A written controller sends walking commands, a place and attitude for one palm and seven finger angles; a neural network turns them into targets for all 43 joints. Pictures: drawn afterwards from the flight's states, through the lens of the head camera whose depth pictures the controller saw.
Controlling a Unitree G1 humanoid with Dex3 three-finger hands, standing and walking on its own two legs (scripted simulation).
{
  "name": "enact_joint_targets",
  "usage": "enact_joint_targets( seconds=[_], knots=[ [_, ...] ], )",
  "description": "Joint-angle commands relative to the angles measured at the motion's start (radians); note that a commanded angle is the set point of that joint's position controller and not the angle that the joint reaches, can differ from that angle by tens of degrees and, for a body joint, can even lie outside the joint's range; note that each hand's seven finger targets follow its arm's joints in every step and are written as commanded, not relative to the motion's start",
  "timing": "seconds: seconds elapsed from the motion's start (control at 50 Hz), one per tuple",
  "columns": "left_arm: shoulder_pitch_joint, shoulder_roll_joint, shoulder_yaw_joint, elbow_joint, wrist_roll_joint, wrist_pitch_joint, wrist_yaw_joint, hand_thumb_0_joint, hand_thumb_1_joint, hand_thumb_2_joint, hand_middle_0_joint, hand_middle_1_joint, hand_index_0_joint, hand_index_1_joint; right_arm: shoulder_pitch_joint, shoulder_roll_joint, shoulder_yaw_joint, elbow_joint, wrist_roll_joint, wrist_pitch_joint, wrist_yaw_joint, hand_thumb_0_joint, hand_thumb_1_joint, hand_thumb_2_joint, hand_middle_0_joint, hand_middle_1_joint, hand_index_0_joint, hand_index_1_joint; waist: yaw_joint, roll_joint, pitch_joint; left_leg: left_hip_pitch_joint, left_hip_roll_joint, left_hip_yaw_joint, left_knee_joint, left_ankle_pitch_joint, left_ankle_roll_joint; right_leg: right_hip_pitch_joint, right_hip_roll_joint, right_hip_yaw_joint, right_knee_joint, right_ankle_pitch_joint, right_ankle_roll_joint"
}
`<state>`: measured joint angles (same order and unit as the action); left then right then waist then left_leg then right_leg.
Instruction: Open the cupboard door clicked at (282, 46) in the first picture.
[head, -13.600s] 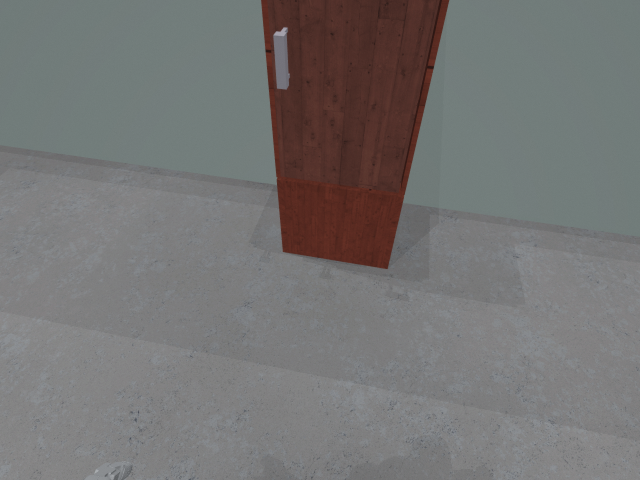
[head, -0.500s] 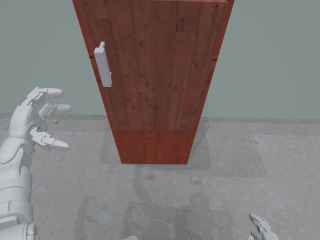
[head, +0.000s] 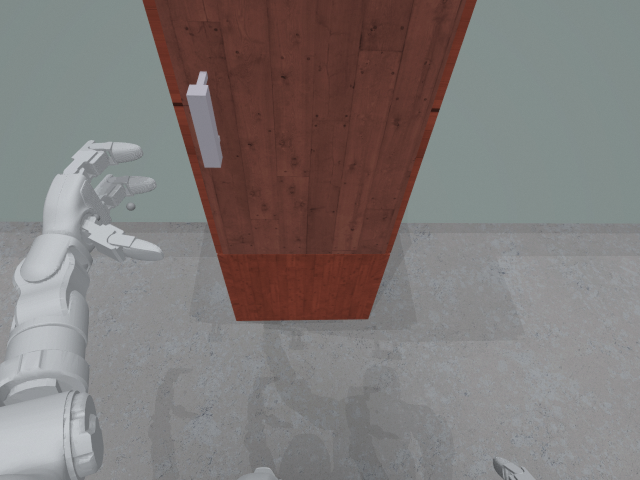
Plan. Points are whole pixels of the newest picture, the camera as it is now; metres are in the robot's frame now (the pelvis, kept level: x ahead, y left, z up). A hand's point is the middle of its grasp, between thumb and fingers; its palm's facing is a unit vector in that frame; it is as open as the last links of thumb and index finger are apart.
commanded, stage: move the hooked fingers beside the handle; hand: left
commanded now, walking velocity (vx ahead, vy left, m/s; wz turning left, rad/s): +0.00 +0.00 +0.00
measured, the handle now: (208, 120) +0.61 +0.19 +0.09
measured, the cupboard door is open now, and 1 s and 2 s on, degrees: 0 0 0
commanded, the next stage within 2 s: none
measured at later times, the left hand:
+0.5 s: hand (147, 162) +0.49 +0.24 +0.11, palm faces +0.06 -1.00 +0.00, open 14.0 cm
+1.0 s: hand (147, 142) +0.55 +0.27 +0.09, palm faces +0.05 -1.00 +0.01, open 14.0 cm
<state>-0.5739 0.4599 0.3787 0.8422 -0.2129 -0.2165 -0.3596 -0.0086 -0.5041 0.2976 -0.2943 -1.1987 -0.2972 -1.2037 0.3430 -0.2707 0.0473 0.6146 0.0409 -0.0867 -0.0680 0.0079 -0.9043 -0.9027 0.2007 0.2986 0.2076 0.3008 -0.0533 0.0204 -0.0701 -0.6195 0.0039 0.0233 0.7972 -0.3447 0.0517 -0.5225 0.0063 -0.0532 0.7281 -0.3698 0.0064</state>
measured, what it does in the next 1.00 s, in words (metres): stands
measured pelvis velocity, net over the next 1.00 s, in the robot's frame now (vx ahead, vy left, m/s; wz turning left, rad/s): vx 0.02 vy -0.01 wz -0.06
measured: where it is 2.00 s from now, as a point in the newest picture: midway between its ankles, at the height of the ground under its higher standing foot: outside the picture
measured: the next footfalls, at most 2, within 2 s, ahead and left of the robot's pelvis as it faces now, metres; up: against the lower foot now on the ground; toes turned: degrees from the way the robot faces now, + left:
none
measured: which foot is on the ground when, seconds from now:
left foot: down 0.00-1.00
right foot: down 0.00-1.00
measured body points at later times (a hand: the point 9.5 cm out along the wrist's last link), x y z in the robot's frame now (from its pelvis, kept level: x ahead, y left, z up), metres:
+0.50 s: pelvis +0.00 -0.02 -0.01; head +0.09 +0.00 +0.43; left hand +0.48 +0.30 +0.11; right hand -0.01 -0.30 -0.11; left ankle +0.03 +0.08 -0.71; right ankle -0.01 -0.13 -0.71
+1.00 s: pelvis +0.02 -0.01 -0.02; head +0.16 +0.02 +0.41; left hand +0.54 +0.32 +0.10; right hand -0.03 -0.27 -0.11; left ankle +0.03 +0.08 -0.71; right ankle -0.01 -0.13 -0.71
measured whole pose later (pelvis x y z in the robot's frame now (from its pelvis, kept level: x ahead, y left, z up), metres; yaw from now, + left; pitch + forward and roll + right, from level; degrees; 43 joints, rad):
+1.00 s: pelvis +0.02 -0.01 -0.02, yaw -4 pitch +22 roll -5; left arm -0.99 0.84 0.55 1.29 -0.07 -0.24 -0.44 -0.01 -0.50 0.30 -0.29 -1.20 -0.30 -1.20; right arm 0.47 -0.28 0.07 0.60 0.01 0.09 -0.05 0.00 -0.91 -0.90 0.20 0.30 0.21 0.30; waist -0.20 0.02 -0.09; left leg -0.89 0.07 0.02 0.92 -0.41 0.04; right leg -0.78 0.07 -0.05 0.79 -0.39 0.00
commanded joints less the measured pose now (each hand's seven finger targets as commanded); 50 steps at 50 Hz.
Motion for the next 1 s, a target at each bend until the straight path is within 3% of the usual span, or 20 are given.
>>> enact_joint_targets(
  seconds=[0.0,0.04,0.14,0.16,0.18,0.24,0.3,0.34,0.44,0.48,0.52,0.58,0.64,0.7,0.76,0.82,0.86,0.9,0.92,0.98],
  knots=[
    [-0.492,0.323,0.085,-0.121,-0.008,-0.106,0.021,0.0,-0.5,0.3,-0.3,-1.2,-0.3,-1.2,0.064,-0.184,-0.067,-0.076,-0.007,-0.016,-0.017,0.0,-0.9,-0.9,0.2,0.3,0.2,0.3,-0.027,0.052,-0.305,0.327,0.029,-0.126,-0.117,0.24,-0.044,-0.077,0.041,-0.002,-0.057,0.167,-0.039],
    [-0.545,0.305,0.055,-0.058,0.009,-0.111,0.018,0.0,-0.5,0.3,-0.3,-1.2,-0.3,-1.2,0.069,-0.182,-0.065,-0.067,-0.006,-0.01,-0.015,0.0,-0.9,-0.9,0.2,0.3,0.2,0.3,-0.041,0.083,-0.293,0.316,0.026,-0.12,-0.11,0.216,-0.041,-0.104,0.037,0.001,-0.054,0.154,-0.038],
    [-0.616,0.395,0.091,0.021,0.04,-0.143,0.002,0.0,-0.5,0.3,-0.3,-1.2,-0.3,-1.2,0.103,-0.191,-0.067,-0.059,-0.014,0.012,-0.013,0.0,-0.9,-0.9,0.2,0.3,0.2,0.3,-0.039,0.122,-0.367,0.307,0.024,-0.112,-0.075,0.246,-0.038,-0.101,0.038,0.013,-0.037,0.178,-0.038],
    [-0.638,0.396,0.083,0.027,0.041,-0.151,-0.005,0.0,-0.5,0.3,-0.3,-1.2,-0.3,-1.2,0.107,-0.192,-0.067,-0.055,-0.013,0.017,-0.013,0.0,-0.9,-0.9,0.2,0.3,0.2,0.3,-0.051,0.137,-0.37,0.317,0.027,-0.11,-0.068,0.258,-0.037,-0.116,0.039,0.013,-0.035,0.185,-0.038],
    [-0.65,0.386,0.078,0.054,0.031,-0.155,-0.013,0.0,-0.5,0.3,-0.3,-1.2,-0.3,-1.2,0.119,-0.193,-0.066,-0.051,-0.016,0.022,-0.013,0.0,-0.9,-0.9,0.2,0.3,0.2,0.3,-0.061,0.085,-0.371,0.294,0.026,-0.113,-0.06,0.257,-0.032,-0.106,0.045,0.014,-0.032,0.193,-0.036],
    [-0.702,0.413,0.082,0.094,0.033,-0.16,-0.032,0.0,-0.5,0.3,-0.3,-1.2,-0.3,-1.2,0.129,-0.2,-0.069,-0.043,-0.014,0.034,-0.015,0.0,-0.9,-0.9,0.2,0.3,0.2,0.3,-0.073,0.108,-0.369,0.265,0.025,-0.104,-0.049,0.228,-0.027,-0.118,0.044,0.02,-0.032,0.185,-0.032],
    [-0.692,0.485,0.126,0.131,0.036,-0.155,-0.043,0.0,-0.5,0.3,-0.3,-1.2,-0.3,-1.2,0.149,-0.205,-0.07,-0.042,-0.013,0.051,-0.018,0.0,-0.9,-0.9,0.2,0.3,0.2,0.3,-0.068,0.096,-0.406,0.225,0.02,-0.084,-0.031,0.25,-0.017,-0.075,0.044,0.034,-0.027,0.231,-0.026],
    [-0.7,0.5,0.126,0.179,0.043,-0.142,-0.049,0.0,-0.5,0.3,-0.3,-1.2,-0.3,-1.2,0.16,-0.205,-0.066,-0.04,-0.011,0.062,-0.019,0.0,-0.9,-0.9,0.2,0.3,0.2,0.3,-0.076,0.072,-0.364,0.168,0.018,-0.076,-0.026,0.223,-0.011,-0.073,0.045,0.038,-0.03,0.227,-0.022],
    [-0.772,0.594,0.155,0.188,0.075,-0.141,-0.045,0.0,-0.5,0.3,-0.3,-1.2,-0.3,-1.2,0.191,-0.21,-0.065,-0.042,-0.014,0.086,-0.023,0.0,-0.9,-0.9,0.2,0.3,0.2,0.3,-0.09,0.116,-0.38,0.124,0.017,-0.066,-0.005,0.228,-0.004,-0.067,0.044,0.053,-0.024,0.246,-0.018],
    [-0.814,0.592,0.148,0.184,0.074,-0.153,-0.047,0.0,-0.5,0.3,-0.3,-1.2,-0.3,-1.2,0.206,-0.21,-0.064,-0.039,-0.017,0.091,-0.022,0.0,-0.9,-0.9,0.2,0.3,0.2,0.3,-0.107,0.114,-0.401,0.134,0.019,-0.069,0.006,0.234,-0.002,-0.078,0.05,0.054,-0.02,0.246,-0.016],
    [-0.842,0.64,0.162,0.218,0.081,-0.149,-0.052,0.0,-0.5,0.3,-0.3,-1.2,-0.3,-1.2,0.216,-0.217,-0.062,-0.032,-0.015,0.1,-0.027,0.0,-0.9,-0.9,0.2,0.3,0.2,0.3,-0.126,0.099,-0.404,0.1,0.023,-0.064,0.019,0.218,0.002,-0.079,0.049,0.064,-0.023,0.245,-0.008],
    [-0.863,0.657,0.158,0.274,0.091,-0.129,-0.065,0.0,-0.5,0.3,-0.3,-1.2,-0.3,-1.2,0.233,-0.218,-0.055,-0.033,-0.016,0.106,-0.028,0.0,-0.9,-0.9,0.2,0.3,0.2,0.3,-0.131,0.124,-0.394,0.071,0.021,-0.062,0.028,0.204,0.004,-0.09,0.051,0.065,-0.02,0.232,-0.01],
    [-0.909,0.688,0.138,0.31,0.118,-0.1,-0.068,0.0,-0.5,0.3,-0.3,-1.2,-0.3,-1.2,0.249,-0.221,-0.048,-0.029,-0.016,0.115,-0.033,0.0,-0.9,-0.9,0.2,0.3,0.2,0.3,-0.154,0.15,-0.393,0.057,0.028,-0.065,0.045,0.207,0.005,-0.13,0.049,0.065,-0.018,0.221,-0.005],
    [-0.948,0.691,0.135,0.292,0.124,-0.102,-0.068,0.0,-0.5,0.3,-0.3,-1.2,-0.3,-1.2,0.271,-0.222,-0.047,-0.031,-0.025,0.119,-0.03,0.0,-0.9,-0.9,0.2,0.3,0.2,0.3,-0.162,0.191,-0.459,0.117,0.034,-0.074,0.061,0.283,0.0,-0.15,0.054,0.054,-0.002,0.264,-0.007],
    [-0.901,0.76,0.201,0.289,0.124,-0.106,-0.072,0.0,-0.5,0.3,-0.3,-1.2,-0.3,-1.2,0.296,-0.226,-0.048,-0.034,-0.034,0.132,-0.026,0.0,-0.9,-0.9,0.2,0.3,0.2,0.3,-0.138,0.181,-0.527,0.135,0.038,-0.075,0.075,0.358,-0.004,-0.115,0.06,0.046,0.015,0.324,-0.009],
    [-0.818,0.726,0.191,0.293,0.124,-0.094,-0.083,0.0,-0.5,0.3,-0.3,-1.2,-0.3,-1.2,0.301,-0.221,-0.051,-0.046,-0.035,0.149,-0.014,0.0,-0.9,-0.9,0.2,0.3,0.2,0.3,-0.116,0.217,-0.531,0.177,0.038,-0.072,0.073,0.431,-0.011,-0.132,0.068,0.033,0.023,0.368,-0.013],
    [-0.804,0.713,0.186,0.296,0.124,-0.078,-0.084,0.0,-0.5,0.3,-0.3,-1.2,-0.3,-1.2,0.302,-0.223,-0.054,-0.05,-0.035,0.16,-0.01,0.0,-0.9,-0.9,0.2,0.3,0.2,0.3,-0.124,0.176,-0.49,0.164,0.041,-0.072,0.069,0.425,-0.008,-0.142,0.07,0.026,0.016,0.365,-0.009],
    [-0.782,0.743,0.219,0.254,0.12,-0.08,-0.085,0.0,-0.5,0.3,-0.3,-1.2,-0.3,-1.2,0.305,-0.227,-0.058,-0.06,-0.037,0.169,-0.009,0.0,-0.9,-0.9,0.2,0.3,0.2,0.3,-0.107,0.19,-0.514,0.184,0.041,-0.073,0.065,0.46,-0.01,-0.13,0.073,0.022,0.02,0.385,-0.012],
    [-0.803,0.712,0.195,0.222,0.118,-0.087,-0.084,0.0,-0.5,0.3,-0.3,-1.2,-0.3,-1.2,0.302,-0.223,-0.059,-0.061,-0.038,0.174,-0.006,0.0,-0.9,-0.9,0.2,0.3,0.2,0.3,-0.112,0.228,-0.514,0.22,0.043,-0.076,0.062,0.476,-0.014,-0.152,0.074,0.019,0.018,0.378,-0.015],
    [-0.809,0.688,0.213,0.12,0.098,-0.128,-0.07,0.0,-0.5,0.3,-0.3,-1.2,-0.3,-1.2,0.307,-0.222,-0.07,-0.057,-0.046,0.18,0.003,0.0,-0.9,-0.9,0.2,0.3,0.2,0.3,-0.109,0.246,-0.55,0.328,0.056,-0.1,0.07,0.594,-0.026,-0.19,0.084,0.005,0.022,0.38,-0.022]
  ],
)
